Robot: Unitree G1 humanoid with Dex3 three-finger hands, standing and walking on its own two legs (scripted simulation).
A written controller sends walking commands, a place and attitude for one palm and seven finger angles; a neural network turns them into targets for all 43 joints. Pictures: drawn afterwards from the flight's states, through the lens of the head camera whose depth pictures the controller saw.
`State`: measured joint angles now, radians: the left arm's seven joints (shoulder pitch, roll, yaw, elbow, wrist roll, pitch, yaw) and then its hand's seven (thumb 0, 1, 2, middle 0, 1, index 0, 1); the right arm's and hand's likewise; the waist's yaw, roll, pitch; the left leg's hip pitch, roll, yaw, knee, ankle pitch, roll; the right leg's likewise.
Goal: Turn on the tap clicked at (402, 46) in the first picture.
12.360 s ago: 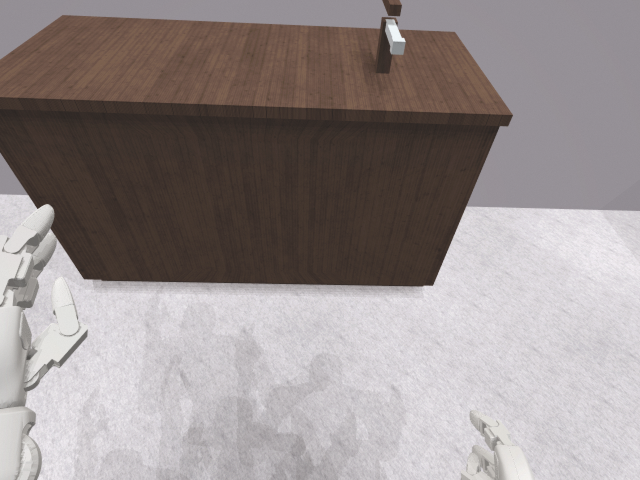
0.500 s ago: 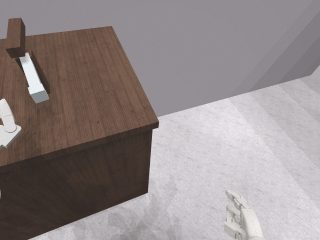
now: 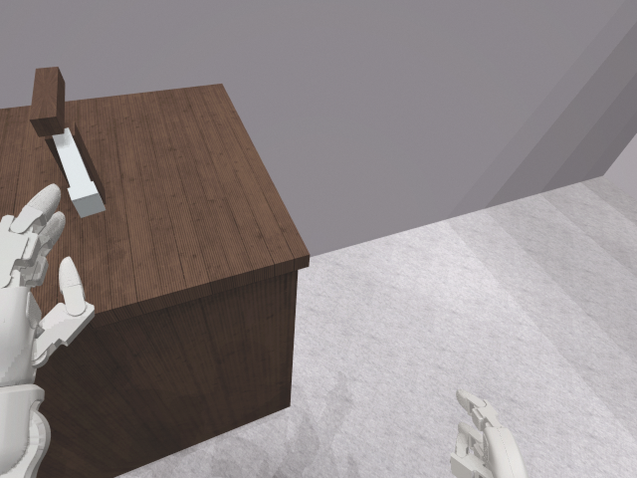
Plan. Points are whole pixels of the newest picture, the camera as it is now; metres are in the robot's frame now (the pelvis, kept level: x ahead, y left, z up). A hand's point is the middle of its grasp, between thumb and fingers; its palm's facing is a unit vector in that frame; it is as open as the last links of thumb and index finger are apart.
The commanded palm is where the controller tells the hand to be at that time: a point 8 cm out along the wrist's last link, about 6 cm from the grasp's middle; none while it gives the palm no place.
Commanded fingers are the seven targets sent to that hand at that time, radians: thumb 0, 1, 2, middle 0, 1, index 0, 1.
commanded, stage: come to a stop and stand still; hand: left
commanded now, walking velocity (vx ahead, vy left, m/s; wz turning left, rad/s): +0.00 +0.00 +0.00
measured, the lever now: (87, 199) +0.37 +0.32 +0.15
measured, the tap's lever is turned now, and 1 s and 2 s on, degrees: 10 10 10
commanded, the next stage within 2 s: look again from close up in 0.28 s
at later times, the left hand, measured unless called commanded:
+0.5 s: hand (89, 301) +0.23 +0.25 +0.15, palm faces +0.39 -0.86 -0.33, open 7.4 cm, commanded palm +0.17 +0.28 +0.17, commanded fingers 0.00 0.90 0.90 -0.20 -0.30 -0.20 -0.30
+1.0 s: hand (127, 294) +0.24 +0.21 +0.16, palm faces +0.34 -0.87 -0.35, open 7.4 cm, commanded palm +0.16 +0.27 +0.18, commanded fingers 0.00 0.90 0.90 -0.20 -0.30 -0.20 -0.30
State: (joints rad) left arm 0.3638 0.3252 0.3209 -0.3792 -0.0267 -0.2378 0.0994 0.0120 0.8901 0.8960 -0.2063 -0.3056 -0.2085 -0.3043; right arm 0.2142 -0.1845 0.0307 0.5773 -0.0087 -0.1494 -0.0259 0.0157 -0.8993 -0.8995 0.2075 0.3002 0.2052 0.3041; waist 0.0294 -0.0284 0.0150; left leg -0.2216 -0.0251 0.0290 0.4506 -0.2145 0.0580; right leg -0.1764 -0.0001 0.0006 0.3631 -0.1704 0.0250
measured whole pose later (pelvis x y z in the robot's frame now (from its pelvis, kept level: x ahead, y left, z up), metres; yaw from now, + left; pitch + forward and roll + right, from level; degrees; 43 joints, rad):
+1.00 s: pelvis +0.01 -0.03 +0.00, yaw +1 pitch -3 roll +1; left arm 0.33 0.35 0.33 -0.39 -0.10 0.03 0.01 0.01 0.90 0.90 -0.20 -0.30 -0.21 -0.30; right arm 0.18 -0.21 0.06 0.64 -0.03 -0.12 0.02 0.02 -0.90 -0.90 0.21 0.30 0.21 0.30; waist 0.03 0.03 -0.02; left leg -0.18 -0.03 0.02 0.47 -0.25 0.02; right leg -0.18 0.02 0.02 0.50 -0.28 -0.02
